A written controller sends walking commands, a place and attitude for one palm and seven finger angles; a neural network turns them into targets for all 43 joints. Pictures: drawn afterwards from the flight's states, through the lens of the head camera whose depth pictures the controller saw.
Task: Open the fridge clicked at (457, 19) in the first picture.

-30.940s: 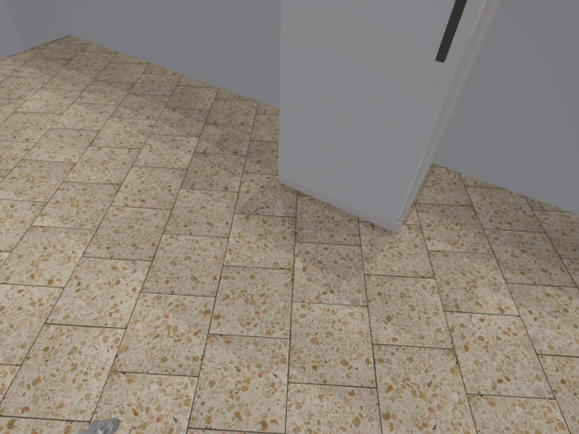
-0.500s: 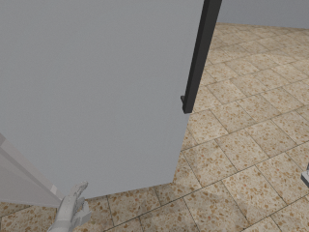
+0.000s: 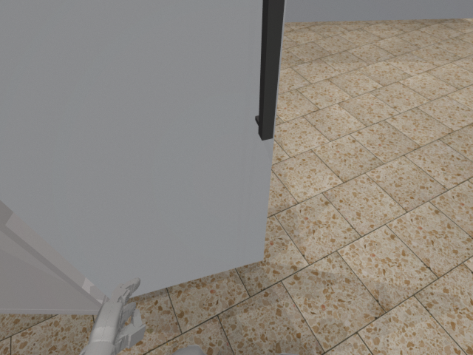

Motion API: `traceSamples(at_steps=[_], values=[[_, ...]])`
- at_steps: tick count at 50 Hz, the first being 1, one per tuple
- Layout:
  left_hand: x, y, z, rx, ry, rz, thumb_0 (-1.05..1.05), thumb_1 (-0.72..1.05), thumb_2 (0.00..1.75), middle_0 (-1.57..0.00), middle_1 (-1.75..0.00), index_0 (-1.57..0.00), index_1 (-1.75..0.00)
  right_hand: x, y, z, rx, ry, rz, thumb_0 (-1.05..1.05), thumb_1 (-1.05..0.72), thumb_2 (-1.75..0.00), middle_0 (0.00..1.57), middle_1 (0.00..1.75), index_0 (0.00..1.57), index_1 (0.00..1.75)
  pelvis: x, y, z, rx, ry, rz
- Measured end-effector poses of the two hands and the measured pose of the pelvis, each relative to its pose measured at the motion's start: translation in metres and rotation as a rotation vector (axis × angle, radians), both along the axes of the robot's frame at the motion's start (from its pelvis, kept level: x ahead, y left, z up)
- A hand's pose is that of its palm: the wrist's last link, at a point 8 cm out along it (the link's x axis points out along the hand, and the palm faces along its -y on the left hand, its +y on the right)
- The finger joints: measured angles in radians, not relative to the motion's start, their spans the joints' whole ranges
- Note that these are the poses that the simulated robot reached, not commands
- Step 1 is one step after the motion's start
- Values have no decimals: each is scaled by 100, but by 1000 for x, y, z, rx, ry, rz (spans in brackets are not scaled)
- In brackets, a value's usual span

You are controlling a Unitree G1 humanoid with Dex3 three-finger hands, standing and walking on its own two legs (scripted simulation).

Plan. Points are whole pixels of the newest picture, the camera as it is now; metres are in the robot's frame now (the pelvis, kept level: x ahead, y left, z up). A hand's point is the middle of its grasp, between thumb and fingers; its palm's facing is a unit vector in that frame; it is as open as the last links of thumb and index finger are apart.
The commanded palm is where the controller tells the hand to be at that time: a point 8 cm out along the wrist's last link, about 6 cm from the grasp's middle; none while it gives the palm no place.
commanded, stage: step back with the hand held close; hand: right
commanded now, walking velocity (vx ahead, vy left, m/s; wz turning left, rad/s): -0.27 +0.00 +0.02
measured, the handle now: (266, 26) +0.54 -0.04 +0.29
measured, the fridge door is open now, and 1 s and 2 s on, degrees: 73 73 73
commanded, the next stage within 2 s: stop stepping back and stand still in 0.76 s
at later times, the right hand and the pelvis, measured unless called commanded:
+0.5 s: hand out of the picture +0.16 -0.27 +0.19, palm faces +0.45 +0.77 -0.46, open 7.4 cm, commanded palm +0.09 -0.30 +0.20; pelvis -0.04 +0.00 +0.00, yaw -1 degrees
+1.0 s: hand out of the picture +0.05 -0.26 +0.19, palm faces +0.34 +0.81 -0.47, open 7.4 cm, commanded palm -0.02 -0.30 +0.20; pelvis -0.16 +0.00 +0.02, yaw +0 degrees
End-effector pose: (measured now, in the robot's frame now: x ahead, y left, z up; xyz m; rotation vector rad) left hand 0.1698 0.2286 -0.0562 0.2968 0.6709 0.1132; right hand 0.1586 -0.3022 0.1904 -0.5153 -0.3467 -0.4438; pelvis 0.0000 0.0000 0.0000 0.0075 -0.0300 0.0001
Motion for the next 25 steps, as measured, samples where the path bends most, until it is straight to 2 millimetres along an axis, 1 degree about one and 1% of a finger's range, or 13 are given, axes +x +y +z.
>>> traceSamples(at_steps=[4, 9, 12, 15, 18, 21, 23, 25], values=[[-12, 4, -1, 6, -3, 8, 1, 90, 90, -21, -30, -21, -30, -4, 8, 9, -39, -49, 37, 1, -89, -90, 21, 30, 21, 30, -7, 2, -2, -1, 0, -7], [-24, 13, -6, -4, -9, 29, 1, 90, 90, -21, -30, -21, -30, -10, 12, 22, -125, -90, 52, 1, -89, -90, 21, 30, 21, 30, -12, 8, -6, -6, -6, -9], [-31, 19, -10, -6, 2, 43, 1, 90, 90, -21, -30, -21, -30, -12, 13, 23, -137, -94, 53, 1, -89, -90, 21, 30, 21, 30, -16, 9, -7, -8, -1, -6], [-40, 23, -11, 6, 38, 48, 1, 90, 90, -21, -30, -21, -30, -14, 13, 19, -110, -84, 67, 1, -89, -90, 21, 30, 21, 30, -24, 8, -6, -10, 11, -12], [-52, 23, -10, 22, 68, 58, 1, 90, 90, -21, -30, -21, -30, -18, 11, 12, -87, -61, 95, 1, -89, -90, 21, 30, 21, 30, -33, 3, -5, -12, 16, -15], [-62, 20, -8, 39, 60, 74, 1, 90, 90, -21, -30, -21, -30, -26, 6, 6, -101, -30, 104, 1, -89, -90, 21, 30, 21, 30, -40, -1, -6, 17, 15, -25], [-68, 16, -6, 34, 60, 84, 1, 90, 90, -21, -30, -20, -30, -33, 1, 9, -105, -19, 87, 1, -89, -90, 21, 30, 21, 30, -43, -1, -2, 39, 20, -30], [-73, 11, -1, 21, 64, 82, 2, 90, 90, -21, -30, -20, -30, -42, -3, 17, -104, -29, 64, 1, -88, -90, 22, 30, 22, 30, -44, 1, 5, 57, 39, -25]])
